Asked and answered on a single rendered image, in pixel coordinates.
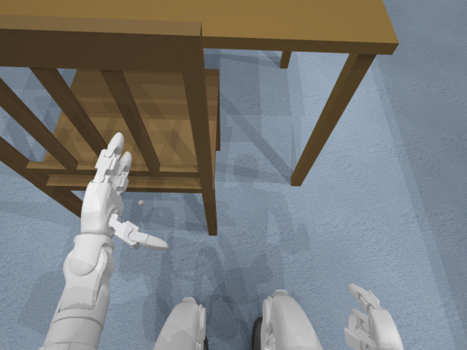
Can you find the robot right hand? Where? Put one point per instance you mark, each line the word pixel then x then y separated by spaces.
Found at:
pixel 379 330

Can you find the chair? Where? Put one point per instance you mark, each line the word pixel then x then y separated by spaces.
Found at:
pixel 143 78

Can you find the left robot thigh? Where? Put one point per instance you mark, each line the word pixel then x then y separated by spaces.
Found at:
pixel 184 327

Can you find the robot right shin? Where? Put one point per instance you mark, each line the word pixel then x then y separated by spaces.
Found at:
pixel 268 342

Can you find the table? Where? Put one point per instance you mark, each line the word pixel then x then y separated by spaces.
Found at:
pixel 361 28

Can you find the robot left hand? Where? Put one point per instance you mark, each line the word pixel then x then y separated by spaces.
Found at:
pixel 102 197

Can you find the left robot forearm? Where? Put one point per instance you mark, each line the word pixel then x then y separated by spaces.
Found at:
pixel 81 312

